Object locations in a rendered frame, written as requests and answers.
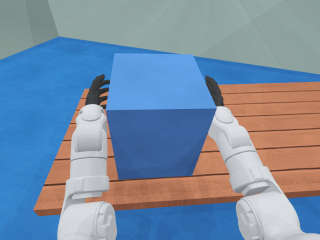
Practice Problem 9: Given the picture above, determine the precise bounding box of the robot left upper arm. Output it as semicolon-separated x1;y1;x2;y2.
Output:
58;201;117;240

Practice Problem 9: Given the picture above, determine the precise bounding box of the table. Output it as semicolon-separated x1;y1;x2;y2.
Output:
33;81;320;216

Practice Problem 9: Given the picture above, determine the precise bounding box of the robot right upper arm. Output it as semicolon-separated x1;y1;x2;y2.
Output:
236;191;320;240

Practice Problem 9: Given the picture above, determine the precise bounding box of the robot left forearm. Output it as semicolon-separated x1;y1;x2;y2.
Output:
57;104;110;240

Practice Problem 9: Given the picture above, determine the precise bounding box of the left robot hand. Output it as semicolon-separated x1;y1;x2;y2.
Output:
85;74;110;109

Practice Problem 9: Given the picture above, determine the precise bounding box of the right robot hand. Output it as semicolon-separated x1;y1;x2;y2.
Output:
205;76;224;107

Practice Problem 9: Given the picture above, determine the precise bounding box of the carton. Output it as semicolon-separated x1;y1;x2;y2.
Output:
105;53;217;180

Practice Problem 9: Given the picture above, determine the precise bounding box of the robot right forearm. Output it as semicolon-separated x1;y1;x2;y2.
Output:
208;106;301;228

